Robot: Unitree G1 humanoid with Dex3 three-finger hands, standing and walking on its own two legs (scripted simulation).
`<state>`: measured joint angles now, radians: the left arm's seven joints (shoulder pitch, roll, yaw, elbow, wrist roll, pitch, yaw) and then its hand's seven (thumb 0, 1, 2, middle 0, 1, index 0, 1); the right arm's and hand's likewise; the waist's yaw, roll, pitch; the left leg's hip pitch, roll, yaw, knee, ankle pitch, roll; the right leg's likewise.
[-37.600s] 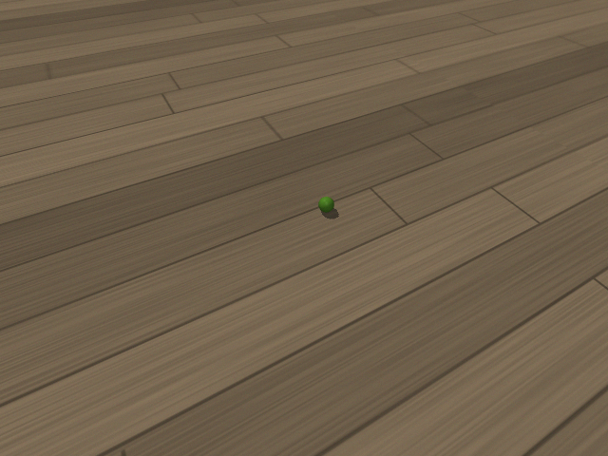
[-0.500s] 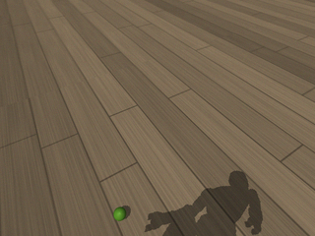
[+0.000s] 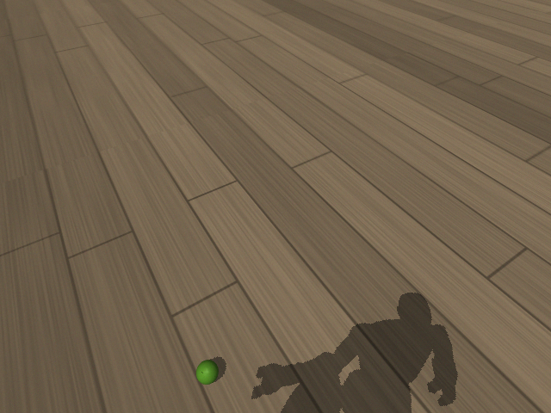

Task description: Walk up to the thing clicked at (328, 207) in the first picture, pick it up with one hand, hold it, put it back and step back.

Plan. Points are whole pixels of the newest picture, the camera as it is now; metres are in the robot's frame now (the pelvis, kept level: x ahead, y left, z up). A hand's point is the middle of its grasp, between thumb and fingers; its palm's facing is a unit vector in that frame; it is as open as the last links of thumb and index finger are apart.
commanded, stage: step back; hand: left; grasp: from above
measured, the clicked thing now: (207, 372) +0.42 +0.24 -0.74
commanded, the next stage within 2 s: none
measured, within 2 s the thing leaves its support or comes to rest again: neither
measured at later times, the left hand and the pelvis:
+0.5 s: hand out of the picture +0.06 +0.30 -0.18, palm faces -0.11 -0.92 -0.37, open 7.4 cm; pelvis -0.08 +0.04 -0.02, yaw -4 degrees
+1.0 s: hand out of the picture -0.05 +0.27 -0.16, palm faces -0.05 -0.92 -0.40, open 7.4 cm; pelvis -0.20 +0.02 -0.03, yaw -2 degrees
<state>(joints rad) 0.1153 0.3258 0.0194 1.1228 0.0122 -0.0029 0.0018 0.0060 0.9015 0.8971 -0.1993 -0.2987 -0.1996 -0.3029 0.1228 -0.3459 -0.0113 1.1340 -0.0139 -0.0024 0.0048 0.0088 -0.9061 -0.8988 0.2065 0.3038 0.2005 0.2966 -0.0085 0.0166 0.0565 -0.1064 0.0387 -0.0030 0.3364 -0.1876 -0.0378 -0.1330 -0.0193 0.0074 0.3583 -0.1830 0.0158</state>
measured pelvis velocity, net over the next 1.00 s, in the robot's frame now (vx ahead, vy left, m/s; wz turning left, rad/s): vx -0.20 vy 0.02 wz -0.03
